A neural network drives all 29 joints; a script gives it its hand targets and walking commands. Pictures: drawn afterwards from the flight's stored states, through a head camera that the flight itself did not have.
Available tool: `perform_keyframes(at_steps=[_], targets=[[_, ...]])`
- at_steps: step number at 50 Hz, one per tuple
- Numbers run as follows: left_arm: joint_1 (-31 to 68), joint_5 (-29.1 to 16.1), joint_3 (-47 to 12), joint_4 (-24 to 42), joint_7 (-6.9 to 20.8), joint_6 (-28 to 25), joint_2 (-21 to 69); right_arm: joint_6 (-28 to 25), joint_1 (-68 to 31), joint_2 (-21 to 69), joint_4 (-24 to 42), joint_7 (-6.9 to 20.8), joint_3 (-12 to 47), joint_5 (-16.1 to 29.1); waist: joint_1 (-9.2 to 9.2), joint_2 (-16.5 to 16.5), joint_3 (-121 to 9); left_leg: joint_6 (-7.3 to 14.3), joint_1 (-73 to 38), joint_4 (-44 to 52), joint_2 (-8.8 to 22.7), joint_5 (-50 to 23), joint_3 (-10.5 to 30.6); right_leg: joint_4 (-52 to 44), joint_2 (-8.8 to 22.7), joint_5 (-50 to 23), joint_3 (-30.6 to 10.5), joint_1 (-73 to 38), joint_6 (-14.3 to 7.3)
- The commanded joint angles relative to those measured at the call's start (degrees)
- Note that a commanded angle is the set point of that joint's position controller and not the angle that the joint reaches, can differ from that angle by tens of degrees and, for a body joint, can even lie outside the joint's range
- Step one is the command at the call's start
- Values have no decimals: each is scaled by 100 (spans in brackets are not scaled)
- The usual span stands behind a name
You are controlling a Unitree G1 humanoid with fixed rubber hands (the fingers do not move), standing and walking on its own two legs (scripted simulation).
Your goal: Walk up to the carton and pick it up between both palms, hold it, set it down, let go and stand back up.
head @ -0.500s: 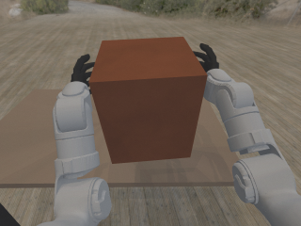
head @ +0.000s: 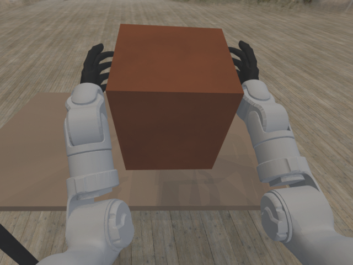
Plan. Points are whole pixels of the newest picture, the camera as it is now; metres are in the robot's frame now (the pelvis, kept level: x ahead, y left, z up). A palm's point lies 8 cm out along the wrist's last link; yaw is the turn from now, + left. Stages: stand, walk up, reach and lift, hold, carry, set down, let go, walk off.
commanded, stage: set down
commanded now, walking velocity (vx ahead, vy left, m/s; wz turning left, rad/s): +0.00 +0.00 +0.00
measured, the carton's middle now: (170, 103) +0.41 +0.01 +0.22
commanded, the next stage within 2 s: none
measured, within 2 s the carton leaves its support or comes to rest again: neither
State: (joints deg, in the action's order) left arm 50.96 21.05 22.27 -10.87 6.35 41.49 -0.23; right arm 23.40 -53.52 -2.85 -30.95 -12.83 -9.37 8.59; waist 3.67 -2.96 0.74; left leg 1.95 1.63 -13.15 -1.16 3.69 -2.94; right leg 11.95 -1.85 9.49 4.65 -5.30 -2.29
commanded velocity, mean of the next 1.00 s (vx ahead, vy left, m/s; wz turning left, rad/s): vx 0.00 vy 0.00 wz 0.00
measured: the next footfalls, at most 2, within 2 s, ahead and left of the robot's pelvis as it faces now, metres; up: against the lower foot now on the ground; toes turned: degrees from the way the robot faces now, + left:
none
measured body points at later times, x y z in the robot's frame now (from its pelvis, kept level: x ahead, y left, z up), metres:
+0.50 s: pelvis +0.02 -0.02 +0.00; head -0.01 +0.01 +0.45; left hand +0.40 +0.14 +0.23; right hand +0.40 -0.17 +0.22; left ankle +0.05 +0.09 -0.75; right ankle -0.02 -0.09 -0.75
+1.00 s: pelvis +0.00 -0.01 +0.00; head -0.02 +0.01 +0.45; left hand +0.40 +0.13 +0.21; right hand +0.40 -0.17 +0.20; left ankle +0.05 +0.09 -0.75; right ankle -0.02 -0.09 -0.75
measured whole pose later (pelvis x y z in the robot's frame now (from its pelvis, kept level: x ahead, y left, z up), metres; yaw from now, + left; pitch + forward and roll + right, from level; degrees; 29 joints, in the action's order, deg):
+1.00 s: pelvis +0.00 -0.01 +0.00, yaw +2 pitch -7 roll +0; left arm 42.0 19.1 17.8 -14.5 1.7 33.4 2.4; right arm 11.5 -43.7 -0.5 -35.9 -8.8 -11.3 0.4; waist 5.1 -4.2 3.0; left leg 1.1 2.7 -12.4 -0.8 3.0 -1.0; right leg 10.0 -2.5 8.8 6.5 -5.2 -3.1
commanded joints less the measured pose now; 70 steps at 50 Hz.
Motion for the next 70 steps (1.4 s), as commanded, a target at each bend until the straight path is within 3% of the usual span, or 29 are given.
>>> perform_keyframes(at_steps=[1,4,7,14,15,17,19,23,25,30,31,34,35,37,39,42,43,48,49,52,55,58,59,62,64,65,66,67,70], targets=[[2114,-649,-1668,768,576,-407,1569,-580,-2524,982,1120,394,991,38,136,172,-1402,-265,-1691,-100,111,-629,195,-489,44,-878,104,618,306],[2038,-822,-2241,1487,469,-510,1831,-875,-2627,1126,1808,335,1411,102,251,199,-2080,-336,-2166,-336,65,-1629,253,-380,-14,-1940,115,273,357],[1952,-1008,-2773,2080,350,-578,2040,-1126,-2598,1343,2275,288,1810,183,294,392,-2522,-374,-2366,-457,58,-2243,297,-263,-7,-2526,122,78,413],[1422,-1003,-2751,1937,110,-439,1903,-1207,-2231,1342,2033,382,2036,369,101,334,-1930,-288,-1905,-280,58,-1643,304,-163,86,-2554,107,-65,562],[1469,-945,-2736,1850,105,-394,1829,-1070,-2102,1297,1800,400,1985,373,31,371,-1736,-282,-1772,-179,49,-1369,252,-246,8,-2223,153,8,516],[1341,-961,-2743,1669,135,-292,1860,-1007,-2029,1267,1658,437,1939,364,90,353,-1610,-301,-1723,-170,83,-1255,244,-269,48,-2106,83,39,489],[1428,-922,-2573,1549,147,-269,1823,-965,-2122,1389,1556,407,1910,378,2,67,-1500,-236,-1526,-107,53,-1033,220,-260,83,-2095,75,7,522],[1294,-985,-2579,1634,230,-335,1949,-1054,-2207,1460,2089,283,2010,372,73,-52,-2016,-136,-1396,-190,16,-1539,292,-20,92,-3223,-16,-569,628],[1480,-1096,-2774,1873,232,-378,1972,-1112,-2342,1518,2303,227,2110,383,143,57,-2416,-143,-1441,-217,-17,-1862,281,2,65,-3523,2,-587,647],[1500,-901,-2401,1352,330,-356,1656,-926,-2078,1373,1598,265,1809,252,174,183,-1532,-109,-1169,-78,-14,-927,253,-63,205,-2905,1,-226,671],[1468,-818,-2182,1169,362,-298,1669,-832,-1902,1388,1175,291,1783,273,126,87,-1085,-84,-1032,64,-11,-631,274,-162,268,-2615,-69,-210,646],[1328,-725,-1884,709,435,-299,1594,-753,-1794,1293,937,326,1485,157,115,-42,-680,-103,-757,162,-3,-65,252,-267,321,-1979,-48,-55,649],[1527,-732,-1929,600,442,-335,1625,-775,-1999,1264,851,376,1392,164,98,185,-846,-85,-676,175,-23,106,235,-240,328,-1747,-77,16,611],[1824,-747,-2028,721,386,-456,1734,-889,-2212,1313,898,460,1224,68,147,277,-1241,-149,-832,152,10,303,267,-305,311,-1197,-52,247,518],[2044,-811,-2259,921,279,-662,1822,-1068,-2265,1369,978,536,1118,-134,260,454,-1646,-238,-1117,91,15,-66,217,-260,214,-1390,112,354,491],[2208,-918,-2562,1269,106,-968,2181,-1429,-2556,1574,1414,681,1214,-269,334,518,-2713,-280,-1764,-214,58,-1075,367,-133,-3,-2230,218,286,411],[2039,-838,-2421,929,97,-1014,2123,-1469,-2433,1566,1144,711,1229,-355,296,423,-2490,-274,-1882,-231,81,-1187,380,-145,8,-2249,228,354,415],[1920,-745,-2011,24,109,-1175,1916,-1436,-2342,1520,343,905,910,-814,128,23,-1513,-153,-1007,104,92,183,358,-371,111,-976,130,513,443],[1993,-655,-1935,-107,118,-1184,1886,-1471,-2430,1578,368,951,884,-887,118,120,-1519,-127,-933,127,80,491,329,-383,144,-752,136,403,443],[2201,-656,-1985,9,17,-1255,1980,-1649,-2606,1655,259,1087,773,-903,63,237,-1972,-145,-1041,128,101,315,343,-258,128,-926,137,472,415],[2359,-655,-2066,-70,-58,-1332,2140,-1716,-2600,1729,-81,1165,671,-952,156,439,-1952,-231,-1371,43,134,-42,380,-281,74,-1220,187,631,353],[1930,-509,-1873,-408,-62,-1360,2223,-1739,-2363,1677,-335,1221,584,-962,52,479,-1757,-197,-1356,-28,138,-447,438,-180,38,-1629,147,445,347],[1846,-542,-1938,-328,-52,-1399,2158,-1719,-2233,1625,-458,1214,564,-972,135,508,-1757,-224,-1322,-59,106,-587,445,-175,12,-1875,158,331,391],[1944,-619,-1932,-273,-23,-1416,2208,-1711,-2337,1736,-201,1154,708,-976,126,135,-2035,-158,-1206,-12,73,-810,462,-107,-13,-2398,154,75,479],[2029,-746,-2052,-48,-66,-1532,2291,-1820,-2403,1802,5,1115,768,-956,217,121,-2291,-131,-1150,-65,69,-1231,473,-12,-40,-2964,120,-104,523],[1980,-732,-2197,-63,-79,-1572,2349,-1848,-2390,1806,-17,1112,807,-944,262,265,-2422,-116,-1231,-74,75,-1353,499,53,-22,-3113,88,-193,499],[1959,-764,-2250,-77,-77,-1593,2389,-1865,-2373,1930,0,1126,932,-942,240,137,-2376,-86,-1189,-92,67,-1327,516,33,-23,-3100,54,-286,459],[1970,-762,-2231,-10,-63,-1632,2414,-1861,-2326,1915,6,1123,900,-953,274,275,-2358,-116,-1212,-49,69,-1378,518,44,-8,-3217,45,-291,504],[1703,-741,-2330,179,-73,-1623,2480,-1958,-2164,1997,204,1094,1132,-912,240,263,-2538,-105,-1293,-124,60,-1921,549,126,-27,-3955,29,-450,503]])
